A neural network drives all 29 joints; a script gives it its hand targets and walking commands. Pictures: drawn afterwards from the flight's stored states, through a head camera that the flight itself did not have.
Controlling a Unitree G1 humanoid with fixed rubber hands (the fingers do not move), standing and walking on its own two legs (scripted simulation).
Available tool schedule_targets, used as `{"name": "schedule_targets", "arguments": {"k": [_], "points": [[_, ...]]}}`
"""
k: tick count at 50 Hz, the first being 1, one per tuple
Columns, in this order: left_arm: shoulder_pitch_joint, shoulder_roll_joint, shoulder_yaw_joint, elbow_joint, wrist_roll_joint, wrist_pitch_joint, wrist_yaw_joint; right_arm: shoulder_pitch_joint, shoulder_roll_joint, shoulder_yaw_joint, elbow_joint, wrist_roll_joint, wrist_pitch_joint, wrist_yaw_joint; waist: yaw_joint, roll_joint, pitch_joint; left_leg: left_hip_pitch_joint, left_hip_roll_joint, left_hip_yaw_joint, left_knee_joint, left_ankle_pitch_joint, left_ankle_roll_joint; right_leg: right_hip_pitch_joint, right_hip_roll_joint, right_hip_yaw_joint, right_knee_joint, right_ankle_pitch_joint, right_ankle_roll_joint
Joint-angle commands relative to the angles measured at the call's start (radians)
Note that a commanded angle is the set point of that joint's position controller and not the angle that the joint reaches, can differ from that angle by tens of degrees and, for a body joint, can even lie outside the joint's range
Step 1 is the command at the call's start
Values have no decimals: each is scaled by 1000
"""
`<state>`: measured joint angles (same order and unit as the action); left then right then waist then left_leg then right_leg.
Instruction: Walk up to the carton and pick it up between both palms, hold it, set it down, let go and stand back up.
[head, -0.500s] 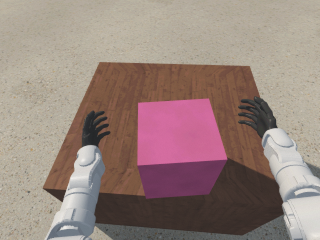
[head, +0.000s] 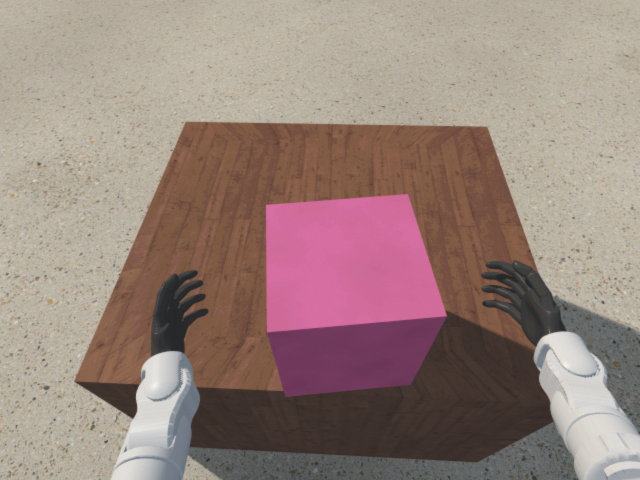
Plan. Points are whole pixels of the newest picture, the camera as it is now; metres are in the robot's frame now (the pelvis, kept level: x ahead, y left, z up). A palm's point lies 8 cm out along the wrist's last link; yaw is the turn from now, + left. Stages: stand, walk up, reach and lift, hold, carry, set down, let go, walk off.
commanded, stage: set down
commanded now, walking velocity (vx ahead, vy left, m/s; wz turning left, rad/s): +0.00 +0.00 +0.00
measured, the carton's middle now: (343, 301) +0.40 +0.03 -0.07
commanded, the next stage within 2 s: none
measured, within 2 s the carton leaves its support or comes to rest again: neither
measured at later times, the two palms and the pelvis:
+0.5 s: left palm (170, 378) +0.23 +0.23 -0.02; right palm (548, 372) +0.31 -0.23 -0.03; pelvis +0.01 +0.00 +0.00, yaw +0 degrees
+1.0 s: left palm (174, 403) +0.21 +0.23 -0.04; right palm (552, 416) +0.26 -0.24 -0.05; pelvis +0.01 +0.00 +0.00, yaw +0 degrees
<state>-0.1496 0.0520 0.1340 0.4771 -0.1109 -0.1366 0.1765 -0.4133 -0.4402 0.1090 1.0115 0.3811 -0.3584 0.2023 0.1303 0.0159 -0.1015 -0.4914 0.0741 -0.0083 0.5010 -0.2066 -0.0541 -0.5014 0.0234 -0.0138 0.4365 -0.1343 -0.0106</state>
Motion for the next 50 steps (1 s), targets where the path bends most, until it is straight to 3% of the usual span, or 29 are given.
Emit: {"name": "schedule_targets", "arguments": {"k": [1,2,3,4,5,6,8,10,13,14,16,17,22,23,25,26,31,33,34,37,38,41,42,43,44,45,47,48,50], "points": [[-129,-11,-126,-157,12,-91,8,-109,-77,-27,-156,20,-95,14,-45,-70,-356,211,-64,22,-88,175,15,295,30,13,-57,-81,-24],[-31,-17,-110,-126,24,-88,-1,-31,-62,4,-150,25,-97,14,-36,-99,-282,207,-72,37,-86,178,21,332,30,18,-57,-70,-20],[-154,15,-106,-143,21,-92,2,-148,-80,-26,-177,18,-109,5,-33,-84,-341,176,-76,56,-82,176,21,327,25,31,-55,-66,-20],[41,-42,-119,-115,35,-109,-4,85,-46,8,-126,21,-126,6,-63,-110,-287,208,-78,34,-85,211,22,381,27,25,-49,1,-18],[-158,29,-95,-143,26,-108,-2,-162,-70,-21,-189,18,-122,-2,-25,-91,-353,175,-74,53,-81,185,24,336,22,33,-55,-41,-18],[-39,-17,-129,-105,22,-112,-3,-11,-68,-11,-104,25,-118,11,-61,-76,-273,183,-76,36,-93,160,26,323,20,24,-65,-63,-21],[-89,0,-121,-160,20,-127,4,-79,-76,-14,-176,39,-149,15,-27,-60,-365,221,-72,43,-78,192,17,285,27,21,-56,-55,-21],[-15,-7,-130,-132,20,-133,-3,-7,-76,-12,-166,23,-160,17,-53,-101,-302,201,-70,29,-79,183,21,320,22,23,-56,-31,-21],[101,-29,-124,-165,51,-164,-11,122,-52,2,-136,35,-190,11,-54,-69,-299,272,-72,36,-76,289,9,364,28,19,-51,81,-29],[0,5,-140,-156,25,-163,-11,18,-89,-18,-148,38,-195,13,-63,-68,-314,239,-78,35,-69,243,10,320,29,20,-53,31,-26],[72,-4,-121,-163,31,-185,-10,104,-71,14,-148,30,-206,17,-56,-107,-286,241,-80,33,-72,247,22,344,28,18,-58,36,-22],[44,10,-138,-149,17,-194,-15,75,-74,1,-151,29,-210,16,-74,-103,-264,206,-85,38,-74,173,24,306,26,18,-60,-36,-19],[45,29,-140,-100,7,-215,-13,94,-56,18,-153,17,-213,20,-57,-100,-275,188,-79,43,-80,89,31,275,17,39,-60,-114,-15],[143,8,-135,-110,15,-229,-13,207,-40,24,-128,27,-222,18,-60,-114,-259,215,-81,45,-84,151,26,320,22,34,-59,-55,-16],[58,31,-125,-85,18,-235,-26,118,-43,9,-128,22,-234,5,-68,-106,-262,194,-86,57,-71,158,24,309,20,42,-54,-30,-25],[184,17,-133,-57,32,-242,-32,239,-39,29,-82,22,-244,4,-70,-102,-243,227,-89,45,-72,177,22,316,18,41,-53,-3,-18],[197,31,-129,-90,29,-257,-44,263,-37,23,-110,9,-280,-12,-70,-118,-246,265,-84,47,-75,176,21,301,31,33,-61,-16,-18],[196,31,-129,-120,38,-265,-34,265,-39,22,-108,19,-290,-3,-60,-70,-240,281,-80,28,-72,191,16,273,38,24,-56,-28,-25],[221,43,-134,-34,37,-248,-50,282,-14,38,-75,11,-275,-13,-59,-100,-192,275,-85,33,-72,165,23,242,29,29,-70,-58,-18],[169,62,-124,-128,20,-280,-34,258,-36,10,-170,15,-298,-13,-66,-107,-244,259,-87,45,-65,146,29,258,35,18,-57,-76,-16],[221,55,-136,-23,25,-260,-52,305,-10,34,-78,4,-282,-22,-76,-131,-180,238,-90,38,-74,115,31,261,27,30,-70,-82,-18],[202,66,-129,-125,22,-280,-44,304,-33,5,-145,13,-299,-25,-62,-97,-240,270,-88,39,-65,164,26,282,33,19,-45,-19,-24],[240,76,-122,-16,26,-249,-65,346,-5,28,-62,-1,-280,-36,-75,-119,-175,259,-95,45,-68,141,31,293,24,28,-61,-33,-13],[200,56,-129,-141,28,-272,-43,311,-35,13,-151,13,-298,-24,-63,-92,-232,283,-81,37,-71,166,24,281,41,9,-48,-41,-24],[238,56,-135,40,50,-221,-71,345,4,33,-13,-12,-263,-35,-80,-101,-129,286,-92,45,-76,115,26,256,28,24,-71,-84,-22],[223,83,-97,-43,49,-239,-65,325,-11,32,-117,-16,-281,-39,-53,-132,-173,282,-91,50,-78,140,27,282,31,21,-70,-58,-15],[206,82,-108,-16,53,-215,-73,337,14,37,-50,-24,-265,-48,-78,-111,-168,288,-93,51,-71,131,27,290,28,27,-73,-66,-17],[218,89,-102,-99,40,-233,-62,345,3,15,-112,-9,-279,-45,-54,-99,-209,307,-87,48,-66,171,27,299,34,18,-55,-32,-20],[233,101,-96,3,53,-202,-93,378,27,38,-33,-40,-252,-67,-75,-125,-131,284,-100,53,-66,146,32,320,25,29,-60,-12,-11]]}}
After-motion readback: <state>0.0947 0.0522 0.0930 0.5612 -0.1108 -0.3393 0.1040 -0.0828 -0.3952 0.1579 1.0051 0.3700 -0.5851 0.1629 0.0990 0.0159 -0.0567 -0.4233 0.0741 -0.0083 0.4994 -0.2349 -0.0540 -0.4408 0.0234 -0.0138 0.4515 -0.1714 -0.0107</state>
